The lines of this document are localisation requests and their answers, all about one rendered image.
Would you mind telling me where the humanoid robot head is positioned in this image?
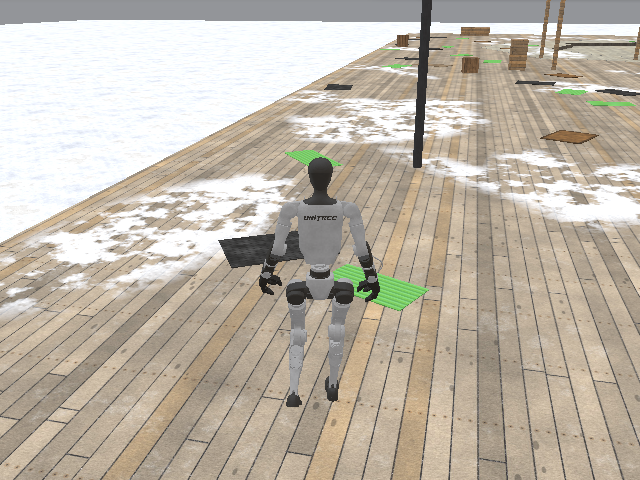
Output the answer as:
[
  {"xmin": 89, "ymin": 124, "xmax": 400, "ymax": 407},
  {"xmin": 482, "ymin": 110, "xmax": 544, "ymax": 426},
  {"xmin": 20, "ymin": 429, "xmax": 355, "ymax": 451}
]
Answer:
[{"xmin": 303, "ymin": 157, "xmax": 337, "ymax": 205}]

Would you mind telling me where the robot left hand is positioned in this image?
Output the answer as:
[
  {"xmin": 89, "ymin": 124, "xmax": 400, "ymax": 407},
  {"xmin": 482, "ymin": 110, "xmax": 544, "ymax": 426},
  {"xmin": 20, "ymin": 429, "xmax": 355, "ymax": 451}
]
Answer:
[{"xmin": 259, "ymin": 275, "xmax": 282, "ymax": 295}]

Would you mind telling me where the humanoid robot torso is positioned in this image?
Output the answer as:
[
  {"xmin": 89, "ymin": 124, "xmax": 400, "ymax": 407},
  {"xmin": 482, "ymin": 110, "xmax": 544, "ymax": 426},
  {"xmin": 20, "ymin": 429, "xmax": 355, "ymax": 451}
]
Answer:
[{"xmin": 297, "ymin": 196, "xmax": 344, "ymax": 300}]

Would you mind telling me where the robot right hand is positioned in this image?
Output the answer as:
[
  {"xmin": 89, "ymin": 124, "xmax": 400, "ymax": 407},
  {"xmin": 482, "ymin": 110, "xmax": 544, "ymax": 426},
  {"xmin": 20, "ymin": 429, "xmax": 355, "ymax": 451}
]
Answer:
[{"xmin": 357, "ymin": 279, "xmax": 380, "ymax": 302}]

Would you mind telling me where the right robot forearm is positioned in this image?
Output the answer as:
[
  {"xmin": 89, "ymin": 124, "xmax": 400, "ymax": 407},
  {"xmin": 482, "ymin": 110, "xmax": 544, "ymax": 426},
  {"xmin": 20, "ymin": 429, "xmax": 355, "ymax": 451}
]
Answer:
[{"xmin": 358, "ymin": 241, "xmax": 378, "ymax": 283}]

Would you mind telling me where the left robot forearm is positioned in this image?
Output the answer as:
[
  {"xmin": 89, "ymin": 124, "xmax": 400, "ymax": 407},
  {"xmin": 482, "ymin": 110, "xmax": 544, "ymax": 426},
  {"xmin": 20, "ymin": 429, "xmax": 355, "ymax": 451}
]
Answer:
[{"xmin": 261, "ymin": 240, "xmax": 281, "ymax": 279}]

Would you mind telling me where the robot left upper arm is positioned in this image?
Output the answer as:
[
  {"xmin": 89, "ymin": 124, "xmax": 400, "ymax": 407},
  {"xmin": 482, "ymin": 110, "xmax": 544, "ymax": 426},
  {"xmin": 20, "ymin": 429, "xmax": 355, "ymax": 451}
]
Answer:
[{"xmin": 271, "ymin": 201, "xmax": 300, "ymax": 256}]

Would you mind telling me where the robot right upper arm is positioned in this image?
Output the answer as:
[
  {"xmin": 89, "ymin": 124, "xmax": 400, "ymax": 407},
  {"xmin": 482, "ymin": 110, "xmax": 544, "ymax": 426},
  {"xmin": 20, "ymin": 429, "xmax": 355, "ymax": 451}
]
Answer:
[{"xmin": 341, "ymin": 201, "xmax": 369, "ymax": 257}]

